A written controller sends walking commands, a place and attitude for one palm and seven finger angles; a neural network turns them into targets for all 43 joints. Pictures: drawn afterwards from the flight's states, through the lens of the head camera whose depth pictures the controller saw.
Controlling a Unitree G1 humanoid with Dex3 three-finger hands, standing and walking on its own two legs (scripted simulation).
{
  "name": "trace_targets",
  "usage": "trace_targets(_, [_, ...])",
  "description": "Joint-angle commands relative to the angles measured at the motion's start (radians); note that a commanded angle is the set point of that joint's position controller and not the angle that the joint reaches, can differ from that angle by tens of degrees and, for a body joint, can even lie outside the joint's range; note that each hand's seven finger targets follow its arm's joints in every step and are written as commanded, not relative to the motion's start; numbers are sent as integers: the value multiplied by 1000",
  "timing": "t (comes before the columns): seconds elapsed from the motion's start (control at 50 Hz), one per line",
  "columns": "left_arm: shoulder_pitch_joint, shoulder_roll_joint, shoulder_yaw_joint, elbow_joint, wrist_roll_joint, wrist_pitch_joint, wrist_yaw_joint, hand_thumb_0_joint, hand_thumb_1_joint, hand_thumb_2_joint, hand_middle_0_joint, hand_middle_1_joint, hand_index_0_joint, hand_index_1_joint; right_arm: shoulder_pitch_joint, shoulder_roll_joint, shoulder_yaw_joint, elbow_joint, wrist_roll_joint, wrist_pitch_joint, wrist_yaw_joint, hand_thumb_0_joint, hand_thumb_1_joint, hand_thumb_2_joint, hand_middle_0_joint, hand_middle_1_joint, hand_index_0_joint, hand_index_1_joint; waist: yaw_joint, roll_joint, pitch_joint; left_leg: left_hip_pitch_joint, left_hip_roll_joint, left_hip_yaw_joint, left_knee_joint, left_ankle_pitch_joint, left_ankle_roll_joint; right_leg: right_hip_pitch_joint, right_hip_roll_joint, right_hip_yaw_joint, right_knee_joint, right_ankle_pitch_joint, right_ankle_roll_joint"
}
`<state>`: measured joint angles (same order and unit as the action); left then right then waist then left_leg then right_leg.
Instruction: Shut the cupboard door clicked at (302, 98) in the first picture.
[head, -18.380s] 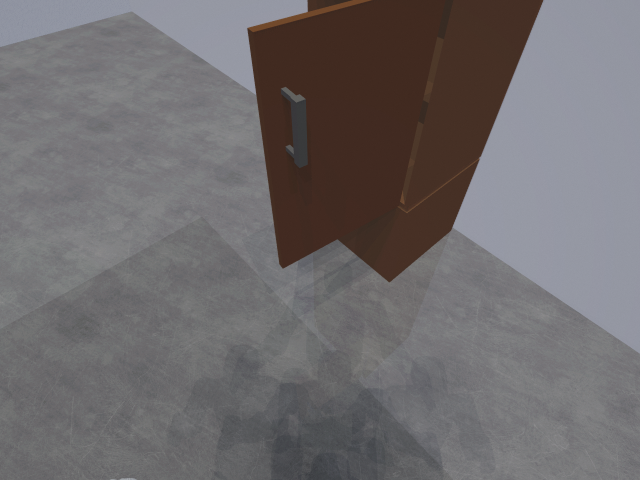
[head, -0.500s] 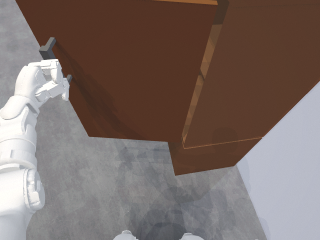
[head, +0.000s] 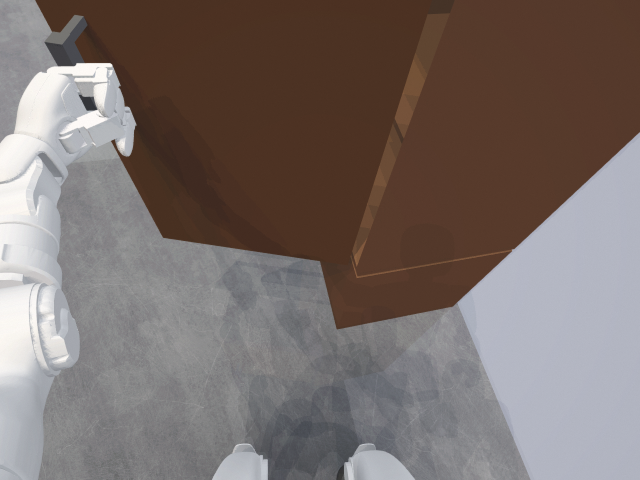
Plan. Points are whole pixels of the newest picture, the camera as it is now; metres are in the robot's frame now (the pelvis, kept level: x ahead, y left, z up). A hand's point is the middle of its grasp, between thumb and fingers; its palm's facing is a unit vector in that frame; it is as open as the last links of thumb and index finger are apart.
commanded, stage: push the door shut along its arc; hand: left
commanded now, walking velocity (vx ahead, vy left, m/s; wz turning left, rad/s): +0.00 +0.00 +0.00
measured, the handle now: (93, 82) +0.57 +0.25 +0.13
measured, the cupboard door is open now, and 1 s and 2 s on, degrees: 70 62 57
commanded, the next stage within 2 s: pull the fist back off the door in 0.86 s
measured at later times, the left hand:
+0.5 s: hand (178, 81) +0.56 +0.14 +0.14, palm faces -0.32 -0.95 -0.01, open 3.1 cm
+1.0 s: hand (186, 77) +0.57 +0.13 +0.14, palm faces -0.35 -0.94 +0.02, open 3.2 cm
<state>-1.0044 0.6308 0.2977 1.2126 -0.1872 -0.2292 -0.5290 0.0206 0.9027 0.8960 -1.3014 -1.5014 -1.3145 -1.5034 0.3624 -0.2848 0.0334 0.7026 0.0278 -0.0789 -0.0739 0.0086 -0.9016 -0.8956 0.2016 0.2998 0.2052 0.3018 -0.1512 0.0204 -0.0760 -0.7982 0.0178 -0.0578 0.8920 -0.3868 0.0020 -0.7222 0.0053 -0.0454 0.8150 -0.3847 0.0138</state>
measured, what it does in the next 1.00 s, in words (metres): stands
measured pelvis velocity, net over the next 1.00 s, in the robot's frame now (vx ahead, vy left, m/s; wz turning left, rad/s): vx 0.00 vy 0.00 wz -0.03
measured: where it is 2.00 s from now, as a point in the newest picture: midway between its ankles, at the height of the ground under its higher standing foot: outside the picture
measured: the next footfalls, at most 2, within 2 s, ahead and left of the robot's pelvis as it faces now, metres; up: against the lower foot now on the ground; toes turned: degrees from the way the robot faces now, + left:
none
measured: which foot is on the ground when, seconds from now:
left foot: down 0.00-1.00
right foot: down 0.00-1.00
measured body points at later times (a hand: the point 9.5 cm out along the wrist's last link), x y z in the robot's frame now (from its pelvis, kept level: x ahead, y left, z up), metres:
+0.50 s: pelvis +0.01 +0.00 -0.01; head +0.14 +0.00 +0.42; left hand +0.57 +0.20 +0.14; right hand -0.04 -0.27 -0.11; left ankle +0.02 +0.11 -0.69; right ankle +0.00 -0.14 -0.69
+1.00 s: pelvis +0.00 +0.00 -0.02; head +0.15 +0.02 +0.40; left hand +0.58 +0.19 +0.14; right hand -0.03 -0.28 -0.12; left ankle +0.02 +0.11 -0.69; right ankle +0.00 -0.14 -0.69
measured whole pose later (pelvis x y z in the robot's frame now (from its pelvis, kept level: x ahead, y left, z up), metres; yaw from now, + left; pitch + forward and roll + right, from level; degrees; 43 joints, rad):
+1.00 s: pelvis +0.00 +0.00 -0.02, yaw -2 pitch +23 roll -5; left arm -1.37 0.71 0.23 1.35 -0.11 -0.13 -0.54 0.02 0.94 0.98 -1.30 -1.50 -1.30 -1.50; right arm 0.36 -0.29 0.05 0.72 0.00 -0.09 -0.07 0.01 -0.90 -0.90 0.20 0.30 0.21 0.30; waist -0.25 0.04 -0.07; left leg -1.01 0.04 -0.07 1.04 -0.44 0.00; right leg -0.93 0.03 -0.05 0.93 -0.42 0.01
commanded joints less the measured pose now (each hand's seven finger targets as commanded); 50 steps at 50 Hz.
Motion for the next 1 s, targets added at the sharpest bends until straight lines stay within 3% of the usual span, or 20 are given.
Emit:
trace_targets(0.0, [-604,134,-29,-218,-10,-56,-17,0,900,900,-1300,-1500,-1300,-1500,141,-197,-64,-47,-1,-24,-19,0,-900,-900,200,300,200,300,-87,162,-407,455,1,-36,-72,308,19,-52,38,-8,-80,211,-41])
trace_targets(0.04, [-644,152,-26,-203,4,-51,-15,0,900,900,-1300,-1500,-1300,-1500,141,-200,-64,-39,-1,-25,-19,0,-900,-900,200,300,200,300,-96,168,-405,449,6,-39,-67,291,17,-75,36,-5,-80,201,-38])
trace_targets(0.06, [-667,169,-11,-223,3,-52,-16,0,900,900,-1300,-1500,-1300,-1500,153,-204,-66,-44,-3,-27,-18,0,-900,-900,200,300,200,300,-95,164,-454,459,3,-41,-63,307,18,-62,38,-1,-75,217,-36])
trace_targets(0.14, [-682,166,-25,-153,20,-35,-16,0,900,900,-1300,-1500,-1300,-1500,153,-200,-60,-35,-5,-23,-16,0,-900,-900,200,300,200,300,-104,184,-424,433,6,-40,-45,304,16,-98,39,-8,-61,204,-40])
trace_targets(0.18, [-702,198,-2,-149,26,-28,-14,0,900,900,-1300,-1500,-1300,-1500,168,-203,-61,-39,-7,-23,-14,0,-900,-900,200,300,200,300,-106,156,-446,415,4,-37,-38,314,21,-77,40,-3,-59,222,-36])
trace_targets(0.26, [-730,245,29,-149,46,-28,-9,0,900,900,-1300,-1500,-1300,-1500,186,-202,-60,-49,-13,-13,-13,0,-900,-900,200,300,200,300,-106,191,-501,421,5,-33,-14,370,19,-76,42,0,-38,265,-35])
trace_targets(0.32, [-694,360,121,-121,60,-25,-5,0,900,900,-1300,-1500,-1300,-1500,202,-205,-56,-65,-15,0,-12,0,-900,-900,200,300,200,300,-84,161,-535,377,2,-20,-2,402,24,-3,47,8,-25,325,-34])
trace_targets(0.36, [-672,393,139,-114,77,-18,-9,0,900,900,-1300,-1500,-1300,-1500,211,-203,-58,-76,-17,12,-12,0,-900,-900,200,300,200,300,-77,142,-555,342,0,-8,4,417,27,44,46,14,-18,373,-30])
trace_targets(0.4, [-660,335,90,-118,77,-19,-13,0,900,900,-1300,-1500,-1300,-1500,209,-193,-58,-82,-17,19,-11,0,-900,-900,200,300,200,300,-86,146,-533,343,-4,-1,3,428,28,35,50,7,-17,383,-31])
trace_targets(0.44, [-650,356,103,-103,84,-11,-22,0,900,900,-1300,-1500,-1300,-1500,206,-202,-62,-81,-18,27,-8,0,-900,-900,200,300,200,300,-84,128,-524,320,-3,4,10,402,29,42,52,13,-24,383,-27])
trace_targets(0.48, [-709,328,60,-77,82,2,-37,0,900,900,-1300,-1500,-1300,-1500,209,-203,-60,-73,-14,31,-12,0,-900,-900,200,300,200,300,-118,87,-466,269,-4,11,8,341,36,29,55,15,-36,355,-21])
trace_targets(0.52, [-764,325,53,-98,71,-5,-45,0,900,900,-1300,-1500,-1300,-1500,214,-207,-63,-68,-12,28,-16,0,-900,-900,200,300,200,300,-128,121,-484,296,-3,10,14,341,35,5,58,17,-35,344,-20])
trace_targets(0.54, [-745,300,26,-53,75,8,-46,0,900,900,-1300,-1500,-1300,-1500,206,-206,-58,-58,-11,28,-14,0,-900,-900,200,300,200,300,-134,122,-444,284,-1,9,19,327,36,-25,57,11,-36,323,-24])
trace_targets(0.58, [-776,309,23,-45,72,14,-51,0,900,900,-1300,-1500,-1300,-1500,212,-208,-54,-48,-11,26,-16,0,-900,-900,200,300,200,300,-143,122,-443,265,3,11,29,316,39,-28,58,12,-33,314,-23])
trace_targets(0.72, [-883,245,-33,-115,62,8,-63,0,900,900,-1300,-1500,-1300,-1500,211,-209,-56,-23,-18,10,-14,0,-900,-900,200,300,200,300,-157,252,-543,401,13,-9,65,401,28,-130,64,-9,4,308,-30])
trace_targets(0.8, [-904,171,-77,-105,57,26,-52,0,900,900,-1300,-1500,-1300,-1500,207,-207,-52,-1,-20,-3,-16,0,-900,-900,200,300,200,300,-175,251,-504,416,17,-19,71,399,31,-195,66,-29,9,271,-36])
trace_targets(0.86, [-931,179,-79,-103,61,32,-53,0,900,900,-1300,-1500,-1300,-1500,203,-213,-52,2,-18,-13,-19,0,-900,-900,200,300,200,300,-184,231,-519,399,19,-17,77,362,35,-194,65,-22,6,259,-31])
trace_targets(0.94, [-939,119,-118,-87,58,36,-48,0,900,900,-1300,-1500,-1300,-1500,182,-212,-47,18,-21,-27,-20,0,-900,-900,200,300,200,300,-189,264,-498,419,20,-25,79,355,29,-242,64,-37,14,227,-38])
trace_targets(0.96, [-1005,224,126,-111,10,62,154,0,900,900,-1300,-1500,-1300,-1500,278,-166,-32,-15,-34,-32,-10,0,-900,-900,200,300,200,300,-151,274,-513,314,37,-40,52,314,26,-170,49,-4,-25,203,-27])
trace_targets(0.98, [-961,142,73,-65,42,83,255,0,900,900,-1300,-1500,-1300,-1500,277,-162,-30,-19,-34,-37,7,0,-900,-900,200,300,200,300,-160,259,-504,293,33,-42,37,290,20,-170,50,-7,-14,189,-23])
